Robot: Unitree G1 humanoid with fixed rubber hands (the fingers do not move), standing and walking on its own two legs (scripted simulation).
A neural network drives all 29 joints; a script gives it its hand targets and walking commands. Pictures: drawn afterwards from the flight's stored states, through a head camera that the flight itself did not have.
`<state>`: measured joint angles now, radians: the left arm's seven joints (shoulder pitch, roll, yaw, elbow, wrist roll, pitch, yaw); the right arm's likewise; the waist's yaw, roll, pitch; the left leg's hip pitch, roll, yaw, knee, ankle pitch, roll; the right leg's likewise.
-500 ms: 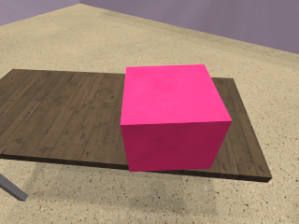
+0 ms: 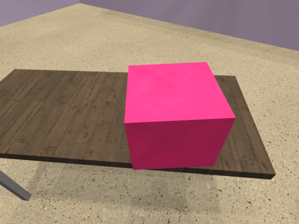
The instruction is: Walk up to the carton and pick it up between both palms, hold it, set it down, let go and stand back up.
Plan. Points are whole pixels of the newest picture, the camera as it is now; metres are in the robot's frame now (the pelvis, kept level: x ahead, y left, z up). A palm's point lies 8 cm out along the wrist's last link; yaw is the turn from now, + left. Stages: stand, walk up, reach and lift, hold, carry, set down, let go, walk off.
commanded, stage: stand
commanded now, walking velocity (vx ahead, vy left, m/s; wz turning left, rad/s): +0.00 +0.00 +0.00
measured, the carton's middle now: (170, 114) +0.49 -0.04 +0.01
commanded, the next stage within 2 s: none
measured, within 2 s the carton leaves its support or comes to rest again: neither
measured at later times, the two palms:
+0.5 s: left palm out of the picture +0.00 +0.23 -0.14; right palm out of the picture +0.00 -0.24 -0.13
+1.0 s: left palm out of the picture -0.01 +0.22 -0.14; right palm out of the picture +0.01 -0.24 -0.14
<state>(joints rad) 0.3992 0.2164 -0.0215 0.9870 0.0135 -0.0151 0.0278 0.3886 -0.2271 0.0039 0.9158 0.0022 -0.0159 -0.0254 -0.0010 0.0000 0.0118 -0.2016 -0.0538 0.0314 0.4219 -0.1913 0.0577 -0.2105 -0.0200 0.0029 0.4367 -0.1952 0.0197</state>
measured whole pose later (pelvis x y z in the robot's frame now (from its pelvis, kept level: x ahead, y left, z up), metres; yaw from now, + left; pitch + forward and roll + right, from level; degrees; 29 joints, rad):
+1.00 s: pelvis +0.01 -0.01 +0.00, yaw +0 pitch -2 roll +0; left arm 0.34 0.18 -0.03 1.08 0.00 -0.01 0.05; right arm 0.37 -0.18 0.01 1.00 0.01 -0.02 -0.04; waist 0.00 0.00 0.02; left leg -0.17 -0.05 0.02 0.40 -0.20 0.05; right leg -0.18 -0.01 0.00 0.41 -0.21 0.01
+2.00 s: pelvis +0.02 -0.01 +0.00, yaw +0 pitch -1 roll +0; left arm 0.33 0.17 -0.03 1.09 0.00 -0.01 0.05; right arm 0.36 -0.17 0.01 1.04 0.01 -0.02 -0.05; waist 0.01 0.00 0.03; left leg -0.16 -0.04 0.02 0.39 -0.21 0.04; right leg -0.17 -0.01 0.01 0.41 -0.22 0.01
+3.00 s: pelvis +0.03 -0.01 +0.00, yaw +0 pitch -1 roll +0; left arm 0.33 0.15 -0.02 1.11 0.00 -0.01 0.05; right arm 0.33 -0.15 0.02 1.08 0.01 -0.02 -0.05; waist 0.00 -0.01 0.02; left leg -0.15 -0.03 0.01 0.38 -0.21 0.03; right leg -0.16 0.00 0.00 0.39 -0.22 0.00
